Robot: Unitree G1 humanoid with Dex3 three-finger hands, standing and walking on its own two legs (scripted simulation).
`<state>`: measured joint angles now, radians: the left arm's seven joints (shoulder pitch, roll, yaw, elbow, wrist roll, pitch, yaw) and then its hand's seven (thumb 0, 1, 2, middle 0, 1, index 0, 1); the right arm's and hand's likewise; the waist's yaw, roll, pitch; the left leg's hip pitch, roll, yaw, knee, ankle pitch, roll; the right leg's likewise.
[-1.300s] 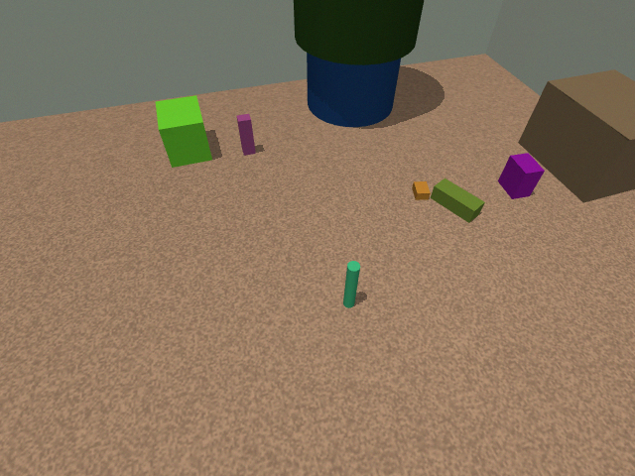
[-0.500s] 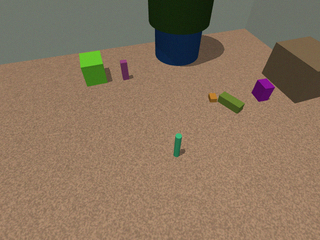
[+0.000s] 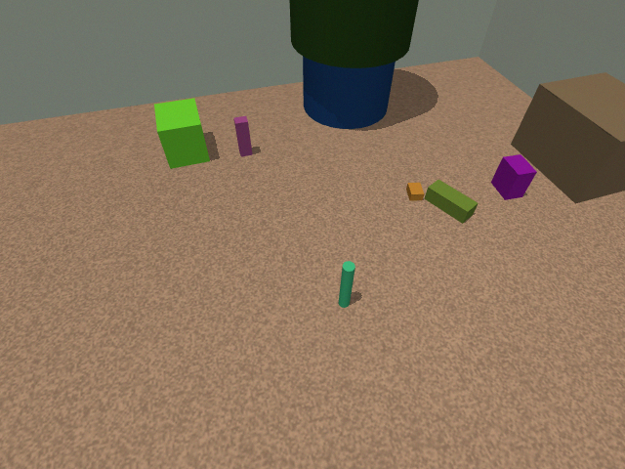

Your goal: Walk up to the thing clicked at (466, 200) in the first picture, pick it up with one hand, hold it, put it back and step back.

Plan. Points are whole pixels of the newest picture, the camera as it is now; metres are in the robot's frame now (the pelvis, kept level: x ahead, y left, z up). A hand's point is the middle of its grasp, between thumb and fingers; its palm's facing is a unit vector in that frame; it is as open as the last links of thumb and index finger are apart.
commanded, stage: stand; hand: left
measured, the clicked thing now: (450, 200) +1.32 -0.62 -0.75
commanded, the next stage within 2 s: walk up in 1.12 s
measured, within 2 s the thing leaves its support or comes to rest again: neither
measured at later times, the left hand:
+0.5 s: hand out of the picture +0.07 +0.25 -0.16, palm faces -0.02 -0.94 -0.34, open 7.4 cm
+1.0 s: hand out of the picture +0.07 +0.26 -0.16, palm faces -0.03 -0.94 -0.35, open 7.4 cm
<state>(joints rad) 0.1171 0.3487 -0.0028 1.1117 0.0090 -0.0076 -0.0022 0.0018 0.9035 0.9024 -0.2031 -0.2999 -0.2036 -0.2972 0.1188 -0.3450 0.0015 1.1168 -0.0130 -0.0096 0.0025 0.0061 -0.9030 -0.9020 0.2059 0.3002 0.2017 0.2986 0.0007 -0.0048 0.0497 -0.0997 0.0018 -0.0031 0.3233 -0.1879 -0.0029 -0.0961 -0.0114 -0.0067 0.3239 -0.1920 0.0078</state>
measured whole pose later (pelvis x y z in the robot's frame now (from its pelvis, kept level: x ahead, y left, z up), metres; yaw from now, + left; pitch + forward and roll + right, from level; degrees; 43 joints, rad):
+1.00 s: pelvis +0.00 +0.00 +0.00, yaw +0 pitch -2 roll +0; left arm 0.13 0.35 0.00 1.11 0.01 -0.01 0.00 0.00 0.90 0.90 -0.20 -0.30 -0.20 -0.30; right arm 0.12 -0.35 0.00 1.12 -0.01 -0.01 0.00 0.01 -0.90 -0.90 0.21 0.30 0.20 0.30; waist 0.00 0.00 0.05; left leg -0.09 0.00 0.00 0.31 -0.18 0.00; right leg -0.09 -0.02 -0.01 0.32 -0.19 0.01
